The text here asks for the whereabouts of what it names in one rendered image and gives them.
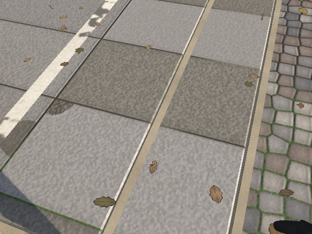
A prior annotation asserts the right robot hand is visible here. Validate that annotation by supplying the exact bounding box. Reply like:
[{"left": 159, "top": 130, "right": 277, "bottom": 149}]
[{"left": 273, "top": 219, "right": 312, "bottom": 234}]

